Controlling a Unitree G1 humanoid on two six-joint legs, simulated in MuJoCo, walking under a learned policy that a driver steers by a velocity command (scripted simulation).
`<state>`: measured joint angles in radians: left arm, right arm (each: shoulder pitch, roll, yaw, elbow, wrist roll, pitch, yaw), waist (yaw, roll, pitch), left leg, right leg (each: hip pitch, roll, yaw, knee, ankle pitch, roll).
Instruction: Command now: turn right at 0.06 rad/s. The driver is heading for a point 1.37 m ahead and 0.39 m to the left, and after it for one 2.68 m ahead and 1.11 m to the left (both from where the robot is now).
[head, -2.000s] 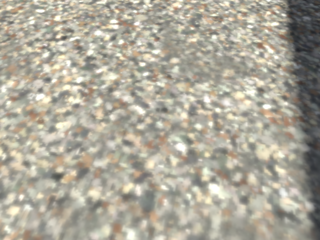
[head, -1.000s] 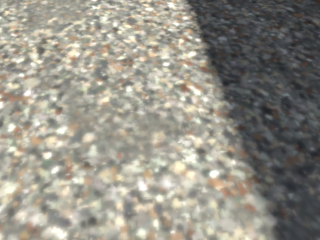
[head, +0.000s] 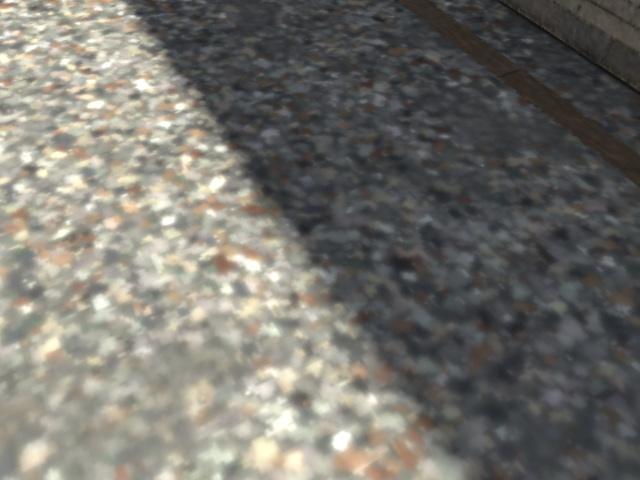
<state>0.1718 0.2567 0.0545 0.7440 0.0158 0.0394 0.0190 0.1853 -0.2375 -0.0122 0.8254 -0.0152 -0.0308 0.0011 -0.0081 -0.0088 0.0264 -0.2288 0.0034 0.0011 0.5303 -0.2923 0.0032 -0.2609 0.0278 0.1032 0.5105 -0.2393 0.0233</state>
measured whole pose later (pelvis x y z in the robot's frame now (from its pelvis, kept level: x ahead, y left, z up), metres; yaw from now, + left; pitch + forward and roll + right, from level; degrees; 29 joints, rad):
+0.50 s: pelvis +0.01 +0.00 +0.00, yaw +0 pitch -2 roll +0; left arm 0.17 0.23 0.05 0.98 0.00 0.02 0.04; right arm 0.20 -0.25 -0.01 0.95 -0.01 -0.01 -0.01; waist -0.01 0.00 0.04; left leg -0.17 0.00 0.01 0.49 -0.29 0.01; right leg -0.21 0.02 0.11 0.49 -0.25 0.03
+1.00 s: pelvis +0.01 +0.01 +0.00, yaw +0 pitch -1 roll +0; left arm 0.18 0.22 0.03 1.14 0.00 0.02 0.05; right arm 0.27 -0.23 0.00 1.02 0.00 -0.02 -0.02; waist 0.00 0.00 0.04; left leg -0.17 -0.02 0.01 0.47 -0.28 0.02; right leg -0.20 0.00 0.11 0.46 -0.23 0.04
